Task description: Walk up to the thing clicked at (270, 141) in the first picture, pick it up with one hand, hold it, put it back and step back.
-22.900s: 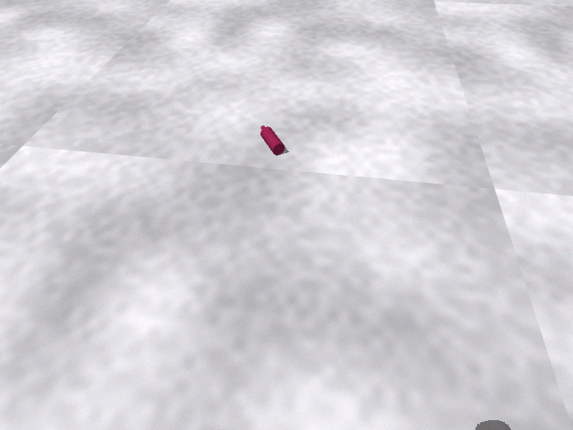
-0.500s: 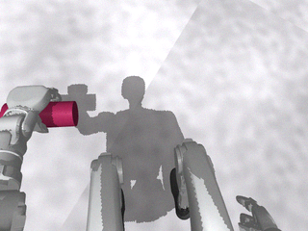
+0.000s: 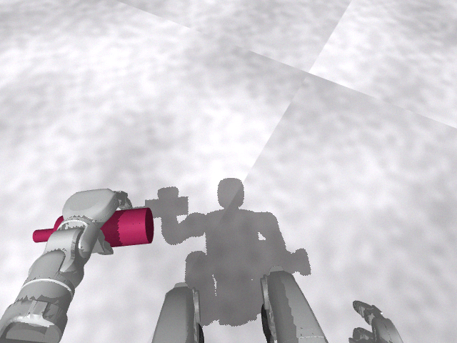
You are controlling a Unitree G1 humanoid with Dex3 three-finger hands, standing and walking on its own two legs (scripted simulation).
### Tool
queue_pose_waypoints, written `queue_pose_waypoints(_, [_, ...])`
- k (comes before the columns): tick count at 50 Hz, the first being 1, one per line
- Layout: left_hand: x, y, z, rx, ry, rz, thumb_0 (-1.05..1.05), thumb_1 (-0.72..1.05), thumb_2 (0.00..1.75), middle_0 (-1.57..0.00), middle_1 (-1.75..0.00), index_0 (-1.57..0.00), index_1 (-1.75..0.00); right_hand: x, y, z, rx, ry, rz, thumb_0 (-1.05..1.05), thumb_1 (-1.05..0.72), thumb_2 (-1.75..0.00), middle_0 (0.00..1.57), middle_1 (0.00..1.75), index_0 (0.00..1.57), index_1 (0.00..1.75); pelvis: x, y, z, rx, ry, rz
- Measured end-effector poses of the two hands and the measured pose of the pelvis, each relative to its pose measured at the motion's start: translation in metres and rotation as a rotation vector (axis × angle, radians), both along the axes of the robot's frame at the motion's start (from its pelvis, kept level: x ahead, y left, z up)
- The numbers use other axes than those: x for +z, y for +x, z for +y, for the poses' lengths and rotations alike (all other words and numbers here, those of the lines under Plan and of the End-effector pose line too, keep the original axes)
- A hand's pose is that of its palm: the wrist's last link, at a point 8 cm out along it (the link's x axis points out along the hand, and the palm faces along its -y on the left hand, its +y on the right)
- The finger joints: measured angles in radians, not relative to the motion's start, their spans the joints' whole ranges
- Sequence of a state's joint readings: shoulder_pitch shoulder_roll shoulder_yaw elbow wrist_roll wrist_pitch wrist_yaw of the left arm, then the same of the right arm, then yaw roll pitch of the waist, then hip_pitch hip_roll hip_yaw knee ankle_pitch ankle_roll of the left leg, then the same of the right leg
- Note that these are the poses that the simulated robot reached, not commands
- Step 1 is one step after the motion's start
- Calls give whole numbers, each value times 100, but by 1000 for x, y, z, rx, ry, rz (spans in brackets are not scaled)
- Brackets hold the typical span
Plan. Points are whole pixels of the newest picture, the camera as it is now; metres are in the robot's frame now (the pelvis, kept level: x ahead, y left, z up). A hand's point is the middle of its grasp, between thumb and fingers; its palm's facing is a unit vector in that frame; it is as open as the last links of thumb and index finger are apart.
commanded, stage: lift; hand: left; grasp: from above
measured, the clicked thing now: (93, 230) +0.36 +0.26 -0.11
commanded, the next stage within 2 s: hold in 0.54 s
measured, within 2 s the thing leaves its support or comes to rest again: neither
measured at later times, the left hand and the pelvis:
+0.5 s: hand (94, 203) +0.36 +0.21 +0.02, palm faces -0.48 -0.07 -0.88, open 10.1 cm; pelvis +0.04 -0.01 +0.10, yaw +0 degrees
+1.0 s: hand (80, 186) +0.37 +0.21 +0.07, palm faces -0.49 -0.04 -0.87, open 10.1 cm; pelvis +0.06 +0.00 +0.13, yaw -1 degrees
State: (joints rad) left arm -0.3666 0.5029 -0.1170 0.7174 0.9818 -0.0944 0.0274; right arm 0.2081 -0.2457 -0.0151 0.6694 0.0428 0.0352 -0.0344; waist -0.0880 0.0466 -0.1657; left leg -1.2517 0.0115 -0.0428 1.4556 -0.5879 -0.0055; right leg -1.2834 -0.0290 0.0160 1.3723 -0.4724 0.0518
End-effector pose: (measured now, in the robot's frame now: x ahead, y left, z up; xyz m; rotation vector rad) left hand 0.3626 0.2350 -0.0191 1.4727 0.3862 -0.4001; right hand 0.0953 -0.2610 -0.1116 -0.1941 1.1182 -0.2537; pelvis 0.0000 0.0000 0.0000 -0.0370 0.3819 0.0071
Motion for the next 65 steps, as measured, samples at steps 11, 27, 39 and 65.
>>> queue_pose_waypoints(11, [50, -7, -17, -4, 2, -5, -3, -1, 50, -75, -41, -75, -42, 52, 3, -11, -27, -12, -15, 1, -90, -90, 21, 30, 20, 29, 54, 19, -7, -6, 13, -86])
queue_pose_waypoints(27, [103, 5, -23, 42, 10, 6, -3, 1, 50, -71, -49, -71, -49, 103, 23, -16, -34, 1, -36, 1, -90, -90, 21, 30, 20, 29, 104, 42, -10, -15, 27, -180])
queue_pose_waypoints(39, [125, 8, -24, 11, 17, -2, -3, 2, 47, -69, -52, -70, -52, 120, 50, -10, -22, 12, -68, 1, -90, -90, 21, 30, 20, 29, 121, 57, -7, -18, 28, -221])
queue_pose_waypoints(65, [161, 4, -26, -14, 23, -10, -2, 1, 48, -71, -50, -71, -50, 138, 70, -9, -11, 32, -131, 1, -90, -90, 21, 30, 20, 29, 136, 61, -6, -28, 34, -287])
